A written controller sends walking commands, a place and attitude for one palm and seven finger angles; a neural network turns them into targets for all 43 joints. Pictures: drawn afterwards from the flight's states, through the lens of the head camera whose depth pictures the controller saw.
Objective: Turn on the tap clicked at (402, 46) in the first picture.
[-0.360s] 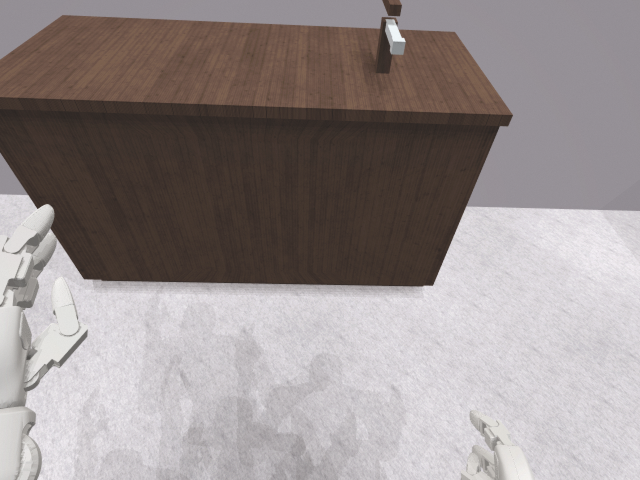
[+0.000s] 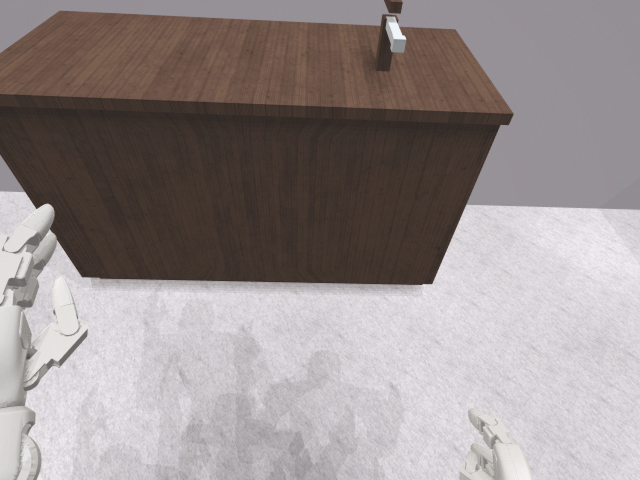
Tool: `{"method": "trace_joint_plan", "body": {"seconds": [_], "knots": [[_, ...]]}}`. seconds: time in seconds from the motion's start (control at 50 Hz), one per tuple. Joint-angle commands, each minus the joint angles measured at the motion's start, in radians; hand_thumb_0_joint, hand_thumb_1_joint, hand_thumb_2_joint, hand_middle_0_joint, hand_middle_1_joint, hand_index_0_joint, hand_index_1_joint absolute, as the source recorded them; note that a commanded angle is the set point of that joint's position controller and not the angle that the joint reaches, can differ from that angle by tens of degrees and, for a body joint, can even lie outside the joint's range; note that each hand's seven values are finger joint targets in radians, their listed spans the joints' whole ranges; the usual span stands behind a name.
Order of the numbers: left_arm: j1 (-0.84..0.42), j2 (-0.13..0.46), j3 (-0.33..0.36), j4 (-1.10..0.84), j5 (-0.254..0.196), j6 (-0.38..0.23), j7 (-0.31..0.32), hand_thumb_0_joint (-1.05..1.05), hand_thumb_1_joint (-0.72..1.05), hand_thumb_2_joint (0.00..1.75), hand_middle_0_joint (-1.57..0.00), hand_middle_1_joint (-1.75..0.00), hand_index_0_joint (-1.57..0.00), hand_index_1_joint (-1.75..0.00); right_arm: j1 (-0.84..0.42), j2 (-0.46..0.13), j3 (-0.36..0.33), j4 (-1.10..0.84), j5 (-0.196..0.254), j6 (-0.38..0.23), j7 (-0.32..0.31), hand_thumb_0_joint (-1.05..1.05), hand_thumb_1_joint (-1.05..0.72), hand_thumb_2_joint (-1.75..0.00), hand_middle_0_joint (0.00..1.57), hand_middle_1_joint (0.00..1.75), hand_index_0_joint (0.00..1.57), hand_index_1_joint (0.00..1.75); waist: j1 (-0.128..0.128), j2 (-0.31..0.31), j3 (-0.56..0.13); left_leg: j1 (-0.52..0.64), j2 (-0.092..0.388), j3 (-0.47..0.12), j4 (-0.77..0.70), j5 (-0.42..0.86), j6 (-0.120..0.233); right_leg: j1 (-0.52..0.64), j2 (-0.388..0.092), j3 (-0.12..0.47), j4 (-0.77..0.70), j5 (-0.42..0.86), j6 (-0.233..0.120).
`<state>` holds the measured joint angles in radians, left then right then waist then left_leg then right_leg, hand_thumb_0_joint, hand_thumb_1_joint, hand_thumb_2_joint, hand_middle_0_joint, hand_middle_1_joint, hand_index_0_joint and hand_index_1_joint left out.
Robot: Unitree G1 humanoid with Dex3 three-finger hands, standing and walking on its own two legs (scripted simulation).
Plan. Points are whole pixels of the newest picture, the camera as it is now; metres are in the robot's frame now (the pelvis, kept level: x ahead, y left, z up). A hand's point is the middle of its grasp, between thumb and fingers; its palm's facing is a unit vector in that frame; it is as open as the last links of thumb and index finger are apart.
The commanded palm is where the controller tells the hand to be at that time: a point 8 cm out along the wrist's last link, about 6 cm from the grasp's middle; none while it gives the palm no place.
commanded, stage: look at it before walking up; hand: left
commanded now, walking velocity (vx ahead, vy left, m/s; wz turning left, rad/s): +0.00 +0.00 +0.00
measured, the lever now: (398, 43) +0.97 -0.11 +0.15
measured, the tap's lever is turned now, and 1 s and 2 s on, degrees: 0 0 0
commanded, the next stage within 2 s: walk to a spot facing it in 0.04 s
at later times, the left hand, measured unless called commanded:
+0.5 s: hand (135, 319) +0.23 +0.20 +0.15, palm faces +0.34 -0.87 -0.36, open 7.4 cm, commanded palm +0.18 +0.24 +0.18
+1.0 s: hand (278, 303) +0.25 +0.07 +0.15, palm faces +0.02 -0.91 -0.42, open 7.4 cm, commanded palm +0.21 +0.14 +0.18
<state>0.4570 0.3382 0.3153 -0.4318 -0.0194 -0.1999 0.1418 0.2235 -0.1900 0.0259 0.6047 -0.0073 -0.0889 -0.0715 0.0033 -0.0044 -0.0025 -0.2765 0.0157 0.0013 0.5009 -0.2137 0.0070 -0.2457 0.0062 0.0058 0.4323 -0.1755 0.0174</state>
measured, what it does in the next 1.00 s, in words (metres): steps on the spot, turning right: right foot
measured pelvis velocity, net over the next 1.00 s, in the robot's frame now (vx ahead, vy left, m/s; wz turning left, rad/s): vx -0.05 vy -0.05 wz -0.42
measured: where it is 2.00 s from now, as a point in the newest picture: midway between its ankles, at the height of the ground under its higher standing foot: outside the picture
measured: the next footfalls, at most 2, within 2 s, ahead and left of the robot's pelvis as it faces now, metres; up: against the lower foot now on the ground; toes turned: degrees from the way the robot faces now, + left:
right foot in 0.92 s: -0.02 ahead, -0.15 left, +0.00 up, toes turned -28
left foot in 1.30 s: +0.12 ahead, +0.03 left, +0.00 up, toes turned -23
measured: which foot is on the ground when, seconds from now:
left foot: down 0.00-0.94, up 0.96-1.00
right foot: down 0.00-0.70, up 0.72-0.90, down 0.92-1.00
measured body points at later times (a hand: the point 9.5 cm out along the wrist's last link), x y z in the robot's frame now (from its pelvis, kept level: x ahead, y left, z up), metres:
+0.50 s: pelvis -0.01 -0.02 -0.02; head +0.00 -0.02 +0.43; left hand +0.20 +0.24 +0.17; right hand +0.15 -0.25 -0.09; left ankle +0.03 +0.11 -0.74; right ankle +0.04 -0.13 -0.74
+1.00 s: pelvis -0.05 -0.05 -0.03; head -0.03 -0.07 +0.42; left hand +0.25 +0.12 +0.18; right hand +0.02 -0.31 -0.13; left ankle +0.00 +0.10 -0.70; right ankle -0.06 -0.13 -0.74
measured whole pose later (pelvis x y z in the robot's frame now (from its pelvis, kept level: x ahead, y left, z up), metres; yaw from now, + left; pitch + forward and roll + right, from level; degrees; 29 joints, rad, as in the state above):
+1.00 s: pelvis -0.05 -0.05 -0.03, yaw -24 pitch -1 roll +0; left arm 0.38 0.35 0.33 -0.46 -0.02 -0.21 0.13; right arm 0.21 -0.19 0.02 0.58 0.00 -0.07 -0.01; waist 0.01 0.04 0.06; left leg -0.43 0.18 0.10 1.02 -0.51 -0.06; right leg -0.38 0.02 -0.10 0.74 -0.35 -0.07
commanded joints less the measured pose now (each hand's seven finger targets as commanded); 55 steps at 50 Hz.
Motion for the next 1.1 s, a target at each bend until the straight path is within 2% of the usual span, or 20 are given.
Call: {"method": "trace_joint_plan", "body": {"seconds": [0.0,0.14,0.4,0.44,0.5,0.52,0.56,0.62,0.68,0.7,0.76,0.86,0.88,0.9,0.92,0.94,0.96,1.0,1.02,1.08], "knots": [[-0.068,0.150,0.103,-0.206,0.001,-0.064,0.017,0.00,0.90,0.90,-0.20,-0.30,-0.20,-0.30,-0.094,-0.127,-0.048,-0.159,0.006,-0.048,-0.013,0.00,-0.90,-0.90,0.20,0.30,0.20,0.30,0.002,0.063,-0.092,-0.048,0.051,-0.039,-0.133,-0.004,0.003,0.098,-0.028,0.033,-0.045,0.020,-0.013],[-0.083,0.151,0.099,-0.218,0.003,-0.065,0.017,0.00,0.90,0.90,-0.20,-0.30,-0.20,-0.30,-0.099,-0.125,-0.046,-0.160,0.006,-0.050,-0.015,0.00,-0.90,-0.90,0.20,0.30,0.20,0.30,0.002,0.068,-0.084,-0.053,0.057,-0.040,-0.141,-0.032,-0.001,0.086,-0.024,0.036,-0.041,0.000,-0.014],[-0.101,0.149,0.124,-0.251,-0.011,-0.050,0.018,0.00,0.90,0.90,-0.20,-0.30,-0.20,-0.30,-0.108,-0.127,-0.065,-0.209,0.019,-0.027,0.003,0.00,-0.90,-0.90,0.20,0.30,0.20,0.30,0.024,0.118,-0.095,-0.076,0.206,-0.023,-0.050,-0.085,0.032,-0.082,-0.008,0.104,0.217,-0.035,-0.018],[-0.102,0.153,0.129,-0.264,-0.014,-0.048,0.015,0.00,0.90,0.90,-0.20,-0.30,-0.20,-0.30,-0.106,-0.122,-0.066,-0.215,0.019,-0.016,0.009,0.00,-0.90,-0.90,0.20,0.30,0.20,0.30,0.020,0.052,-0.082,-0.085,0.166,0.023,0.034,-0.148,0.011,-0.128,-0.038,0.174,0.172,-0.017,-0.039],[-0.089,0.180,0.151,-0.264,-0.017,-0.052,0.020,0.00,0.90,0.90,-0.20,-0.30,-0.20,-0.30,-0.078,-0.105,-0.071,-0.214,0.010,-0.001,0.021,0.00,-0.90,-0.90,0.20,0.30,0.20,0.30,0.007,-0.130,-0.086,-0.048,0.034,0.077,0.256,-0.273,-0.038,-0.238,-0.176,0.477,-0.058,-0.108,-0.121],[-0.087,0.192,0.166,-0.287,-0.017,-0.052,0.026,0.00,0.90,0.90,-0.20,-0.30,-0.20,-0.30,-0.088,-0.099,-0.070,-0.209,0.006,0.006,0.028,0.00,-0.90,-0.90,0.20,0.30,0.20,0.30,0.008,-0.134,-0.096,-0.051,0.021,0.061,0.297,-0.268,-0.049,-0.222,-0.206,0.536,-0.090,-0.081,-0.151],[-0.066,0.196,0.177,-0.299,-0.016,-0.053,0.032,0.00,0.90,0.90,-0.20,-0.30,-0.20,-0.30,-0.097,-0.096,-0.059,-0.213,0.006,0.017,0.034,0.00,-0.90,-0.90,0.20,0.30,0.20,0.30,0.009,-0.156,-0.141,-0.062,0.028,0.020,0.229,-0.241,-0.049,-0.103,-0.202,0.507,-0.036,0.086,-0.165],[-0.040,0.188,0.184,-0.289,-0.016,-0.052,0.029,0.00,0.90,0.90,-0.20,-0.30,-0.20,-0.30,-0.100,-0.113,-0.068,-0.211,0.012,0.036,0.028,0.00,-0.90,-0.90,0.20,0.30,0.20,0.30,0.003,-0.090,-0.198,0.098,0.081,0.023,0.013,-0.038,-0.028,-0.097,-0.104,0.375,0.099,0.178,-0.095],[-0.018,0.163,0.168,-0.285,-0.019,-0.057,0.011,0.00,0.90,0.90,-0.20,-0.30,-0.20,-0.30,-0.124,-0.127,-0.068,-0.232,0.019,0.040,0.017,0.00,-0.90,-0.90,0.20,0.30,0.20,0.30,0.016,0.278,-0.126,0.072,0.365,-0.174,-0.186,-0.044,0.112,-0.284,0.050,0.122,0.510,-0.273,0.011],[-0.036,0.161,0.158,-0.287,-0.013,-0.059,0.012,0.00,0.90,0.90,-0.20,-0.30,-0.20,-0.30,-0.108,-0.111,-0.065,-0.228,0.012,0.028,0.017,0.00,-0.90,-0.90,0.20,0.30,0.20,0.30,0.019,0.289,-0.089,0.028,0.436,-0.213,-0.205,-0.009,0.166,-0.300,0.016,0.054,0.658,-0.317,0.029],[-0.087,0.132,0.103,-0.278,-0.008,-0.060,0.002,0.00,0.90,0.90,-0.20,-0.30,-0.20,-0.30,-0.068,-0.137,-0.075,-0.200,0.016,0.002,0.031,0.00,-0.90,-0.90,0.20,0.30,0.20,0.30,0.012,0.174,-0.051,0.060,0.400,0.010,-0.106,0.243,0.116,-0.271,-0.037,-0.007,0.555,-0.301,0.039],[-0.164,0.156,0.097,-0.240,0.006,-0.063,0.004,0.00,0.90,0.90,-0.20,-0.30,-0.20,-0.30,-0.054,-0.156,-0.072,-0.190,0.007,-0.037,0.048,0.00,-0.90,-0.90,0.20,0.30,0.20,0.30,0.004,0.231,-0.039,-0.034,0.342,0.118,-0.004,-0.014,0.037,-0.030,0.012,-0.170,0.241,-0.259,0.023],[-0.163,0.167,0.107,-0.227,0.008,-0.064,0.004,0.00,0.90,0.90,-0.20,-0.30,-0.20,-0.30,-0.057,-0.158,-0.074,-0.190,0.006,-0.039,0.049,0.00,-0.90,-0.90,0.20,0.30,0.20,0.30,0.013,0.189,-0.046,-0.098,0.316,0.143,0.092,-0.087,0.021,0.048,0.005,-0.151,0.162,-0.214,0.000],[-0.151,0.191,0.130,-0.214,0.009,-0.069,0.007,0.00,0.90,0.90,-0.20,-0.30,-0.20,-0.30,-0.057,-0.145,-0.076,-0.191,0.011,-0.040,0.050,0.00,-0.90,-0.90,0.20,0.30,0.20,0.30,0.022,0.028,-0.052,-0.174,0.234,0.183,0.302,-0.189,-0.010,0.090,-0.073,0.024,0.048,-0.174,-0.069],[-0.089,0.239,0.177,-0.180,0.009,-0.070,0.018,0.00,0.90,0.90,-0.20,-0.30,-0.20,-0.30,-0.078,-0.114,-0.072,-0.208,0.013,-0.033,0.047,0.00,-0.90,-0.90,0.20,0.30,0.20,0.30,0.034,-0.271,-0.063,-0.407,0.083,0.200,0.593,-0.440,-0.058,0.170,-0.290,0.463,-0.066,-0.049,-0.197],[-0.110,0.244,0.186,-0.230,-0.015,-0.067,0.031,0.00,0.90,0.90,-0.20,-0.30,-0.20,-0.30,-0.139,-0.129,-0.080,-0.219,0.016,-0.038,0.048,0.00,-0.90,-0.90,0.20,0.30,0.20,0.30,0.047,-0.279,-0.065,-0.467,0.081,0.038,0.752,-0.410,-0.068,0.115,-0.368,0.672,-0.176,-0.169,-0.239],[-0.061,0.258,0.205,-0.251,-0.016,-0.081,0.033,0.00,0.90,0.90,-0.20,-0.30,-0.20,-0.30,-0.112,-0.116,-0.065,-0.197,0.003,-0.028,0.045,0.00,-0.90,-0.90,0.20,0.30,0.20,0.30,0.022,-0.174,-0.054,-0.501,0.105,-0.034,0.826,-0.319,-0.073,0.135,-0.366,0.670,-0.171,-0.219,-0.272],[0.001,0.236,0.206,-0.297,-0.016,-0.106,0.026,0.00,0.90,0.90,-0.20,-0.30,-0.20,-0.30,-0.093,-0.108,-0.049,-0.166,0.002,0.008,0.047,0.00,-0.90,-0.90,0.20,0.30,0.20,0.30,0.002,-0.038,-0.093,-0.486,0.126,-0.034,0.800,-0.198,-0.082,0.161,-0.295,0.437,-0.122,-0.063,-0.252],[-0.004,0.241,0.213,-0.315,-0.014,-0.113,0.023,0.00,0.90,0.90,-0.20,-0.30,-0.20,-0.30,-0.102,-0.102,-0.049,-0.161,0.007,0.021,0.045,0.00,-0.90,-0.90,0.20,0.30,0.20,0.30,-0.002,-0.033,-0.131,-0.442,0.134,-0.024,0.728,-0.190,-0.083,0.161,-0.270,0.347,-0.102,0.000,-0.235],[0.012,0.236,0.216,-0.286,-0.013,-0.116,0.027,0.00,0.90,0.90,-0.20,-0.30,-0.20,-0.30,-0.106,-0.107,-0.058,-0.159,0.002,0.019,0.028,0.00,-0.90,-0.90,0.20,0.30,0.20,0.30,-0.001,-0.057,-0.127,-0.313,0.120,0.026,0.488,-0.182,-0.062,0.070,-0.248,0.314,-0.124,-0.015,-0.238]]}}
